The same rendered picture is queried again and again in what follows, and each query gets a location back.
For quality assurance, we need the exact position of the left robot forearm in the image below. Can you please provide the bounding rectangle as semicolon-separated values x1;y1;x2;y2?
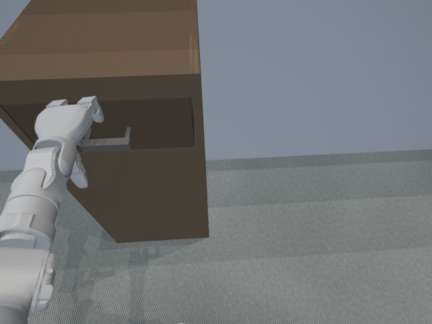
0;136;77;250

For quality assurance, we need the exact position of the left robot hand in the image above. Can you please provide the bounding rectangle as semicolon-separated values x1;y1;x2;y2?
34;96;104;188

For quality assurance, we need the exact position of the drawer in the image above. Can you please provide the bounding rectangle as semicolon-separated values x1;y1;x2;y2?
3;97;194;153

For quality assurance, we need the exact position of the cabinet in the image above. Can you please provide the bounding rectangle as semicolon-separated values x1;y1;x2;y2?
0;0;209;243

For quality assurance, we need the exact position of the robot left upper arm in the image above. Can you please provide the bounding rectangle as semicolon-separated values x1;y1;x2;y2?
0;247;56;324

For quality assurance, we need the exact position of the handle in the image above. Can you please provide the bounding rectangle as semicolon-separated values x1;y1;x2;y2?
80;127;132;153

